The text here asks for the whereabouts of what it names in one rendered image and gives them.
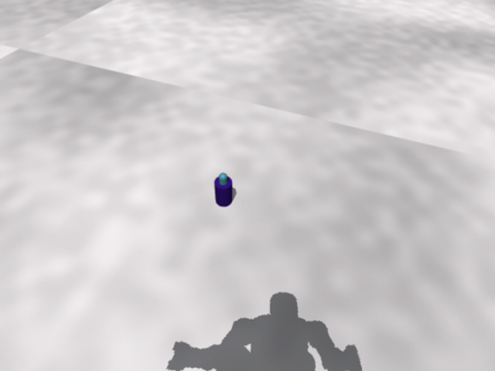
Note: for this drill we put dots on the bottle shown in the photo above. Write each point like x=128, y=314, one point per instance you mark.
x=223, y=190

